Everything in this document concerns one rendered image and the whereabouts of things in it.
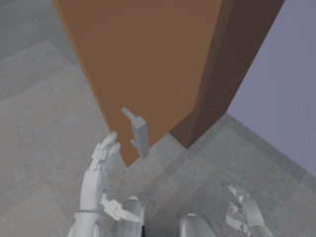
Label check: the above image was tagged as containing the right robot hand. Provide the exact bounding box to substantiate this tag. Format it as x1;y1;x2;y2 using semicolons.
225;184;265;234

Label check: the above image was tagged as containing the robot thigh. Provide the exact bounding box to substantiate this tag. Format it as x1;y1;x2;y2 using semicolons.
107;199;145;237
180;215;215;237

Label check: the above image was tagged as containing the left robot hand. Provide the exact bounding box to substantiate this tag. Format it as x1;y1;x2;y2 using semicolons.
80;131;144;224

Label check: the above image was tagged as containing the cupboard door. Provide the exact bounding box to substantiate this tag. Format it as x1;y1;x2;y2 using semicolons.
51;0;222;168

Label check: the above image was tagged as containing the left robot thigh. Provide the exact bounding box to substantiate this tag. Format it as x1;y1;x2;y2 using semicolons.
107;199;145;237

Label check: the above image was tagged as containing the robot left forearm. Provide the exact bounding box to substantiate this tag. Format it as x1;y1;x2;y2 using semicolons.
67;210;104;237

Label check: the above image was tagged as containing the robot right forearm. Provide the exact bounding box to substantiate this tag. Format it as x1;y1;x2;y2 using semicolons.
247;224;273;237

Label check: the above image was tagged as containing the right robot thigh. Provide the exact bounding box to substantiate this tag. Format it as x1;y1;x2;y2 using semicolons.
180;215;215;237

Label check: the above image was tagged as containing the handle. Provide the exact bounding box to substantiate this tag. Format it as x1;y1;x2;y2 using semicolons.
121;107;150;160

